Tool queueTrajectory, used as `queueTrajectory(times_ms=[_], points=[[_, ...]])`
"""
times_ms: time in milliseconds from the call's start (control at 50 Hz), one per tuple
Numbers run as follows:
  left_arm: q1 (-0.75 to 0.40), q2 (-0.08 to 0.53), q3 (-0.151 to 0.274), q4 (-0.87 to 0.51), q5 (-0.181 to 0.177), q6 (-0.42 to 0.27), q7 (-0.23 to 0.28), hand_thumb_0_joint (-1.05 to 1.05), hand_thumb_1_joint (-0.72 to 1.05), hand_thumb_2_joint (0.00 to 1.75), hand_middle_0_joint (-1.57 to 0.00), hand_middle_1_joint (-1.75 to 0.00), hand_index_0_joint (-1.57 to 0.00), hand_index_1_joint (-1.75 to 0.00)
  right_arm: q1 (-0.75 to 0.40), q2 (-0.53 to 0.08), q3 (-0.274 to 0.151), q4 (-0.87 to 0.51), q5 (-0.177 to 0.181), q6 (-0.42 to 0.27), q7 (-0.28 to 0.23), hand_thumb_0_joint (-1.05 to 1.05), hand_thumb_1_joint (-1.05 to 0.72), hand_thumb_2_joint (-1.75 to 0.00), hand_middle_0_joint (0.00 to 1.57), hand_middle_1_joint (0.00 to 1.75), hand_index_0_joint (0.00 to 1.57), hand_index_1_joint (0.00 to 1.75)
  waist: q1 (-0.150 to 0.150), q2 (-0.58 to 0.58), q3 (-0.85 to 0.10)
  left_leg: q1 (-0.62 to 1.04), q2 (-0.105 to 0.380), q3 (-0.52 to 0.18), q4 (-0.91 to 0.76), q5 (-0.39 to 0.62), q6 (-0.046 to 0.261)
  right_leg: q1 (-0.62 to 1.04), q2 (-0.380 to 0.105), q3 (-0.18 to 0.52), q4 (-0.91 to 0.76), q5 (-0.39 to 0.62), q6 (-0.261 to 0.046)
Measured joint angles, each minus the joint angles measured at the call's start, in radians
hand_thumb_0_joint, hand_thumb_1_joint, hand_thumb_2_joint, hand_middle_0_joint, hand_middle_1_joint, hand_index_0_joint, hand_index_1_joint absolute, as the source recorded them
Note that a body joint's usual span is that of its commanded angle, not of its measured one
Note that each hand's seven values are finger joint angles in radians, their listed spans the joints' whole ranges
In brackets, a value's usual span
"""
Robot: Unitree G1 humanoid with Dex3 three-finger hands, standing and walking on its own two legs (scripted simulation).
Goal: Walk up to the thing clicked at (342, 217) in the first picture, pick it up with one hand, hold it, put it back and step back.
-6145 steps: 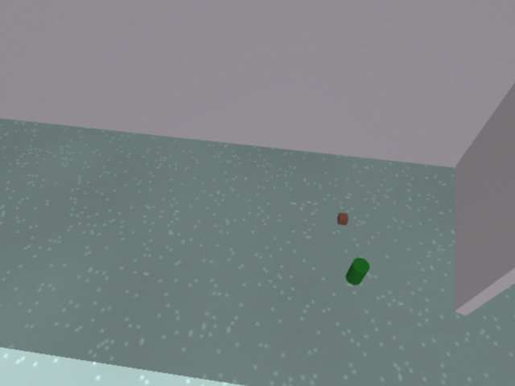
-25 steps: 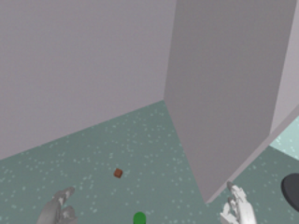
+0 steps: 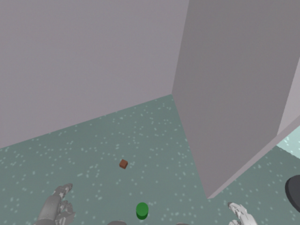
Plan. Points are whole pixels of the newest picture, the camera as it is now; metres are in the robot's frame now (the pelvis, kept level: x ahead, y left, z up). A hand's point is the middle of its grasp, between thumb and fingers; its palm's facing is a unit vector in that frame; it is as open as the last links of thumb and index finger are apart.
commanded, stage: stand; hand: left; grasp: from above
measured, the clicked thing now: (123, 164) +0.57 +0.17 -0.71
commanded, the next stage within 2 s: none
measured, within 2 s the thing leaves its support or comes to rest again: neither
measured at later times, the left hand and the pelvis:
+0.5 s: hand out of the picture +0.05 +0.24 -0.12, palm faces +0.04 -0.94 -0.33, open 7.4 cm; pelvis +0.01 +0.00 +0.04, yaw +1 degrees
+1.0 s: hand out of the picture +0.05 +0.23 -0.11, palm faces +0.04 -0.94 -0.35, open 7.4 cm; pelvis +0.00 -0.01 +0.05, yaw +1 degrees
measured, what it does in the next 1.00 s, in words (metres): stands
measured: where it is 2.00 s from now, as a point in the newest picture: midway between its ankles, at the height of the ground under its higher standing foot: outside the picture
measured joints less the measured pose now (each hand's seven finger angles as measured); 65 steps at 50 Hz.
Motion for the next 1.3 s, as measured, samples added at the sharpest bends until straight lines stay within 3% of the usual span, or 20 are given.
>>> queueTrajectory(times_ms=[180, 480, 820, 1300], points=[[-0.002, 0.01, 0.027, 0.32, -0.005, -0.08, 0.004, 0.01, 0.91, 0.89, -0.2, -0.3, -0.2, -0.3, 0.022, -0.027, -0.052, 0.118, 0.022, 0.045, 0.021, 0.01, -0.9, -0.9, 0.2, 0.3, 0.2, 0.3, 0.0, 0.008, 0.029, 0.132, 0.0, -0.002, -0.139, 0.054, 0.002, 0.136, -0.001, -0.006, -0.143, 0.055, 0.006], [-0.033, -0.007, 0.012, 0.579, -0.021, -0.112, 0.007, 0.0, 0.91, 0.89, -0.2, -0.3, -0.2, -0.3, -0.017, -0.009, -0.036, 0.263, 0.047, 0.063, 0.011, 0.0, -0.9, -0.9, 0.2, 0.3, 0.2, 0.3, 0.001, 0.027, 0.051, 0.306, -0.001, -0.014, -0.374, 0.171, -0.002, 0.318, -0.002, -0.023, -0.381, 0.169, 0.006], [-0.077, 0.017, 0.017, 0.687, -0.024, -0.121, -0.001, 0.0, 0.91, 0.89, -0.2, -0.3, -0.2, -0.3, -0.032, -0.035, -0.035, 0.345, 0.053, 0.067, 0.016, 0.0, -0.9, -0.9, 0.2, 0.3, 0.2, 0.3, -0.004, 0.033, 0.054, 0.37, 0.01, -0.02, -0.498, 0.241, -0.017, 0.375, 0.008, -0.03, -0.49, 0.229, -0.006], [-0.125, 0.022, 0.016, 0.717, -0.032, -0.125, -0.011, 0.0, 0.91, 0.89, -0.2, -0.3, -0.2, -0.3, -0.05, -0.047, -0.015, 0.371, 0.057, 0.062, 0.017, 0.0, -0.9, -0.9, 0.2, 0.3, 0.2, 0.3, -0.013, 0.03, 0.052, 0.382, 0.028, -0.016, -0.533, 0.25, -0.028, 0.386, 0.026, -0.028, -0.529, 0.243, -0.016]])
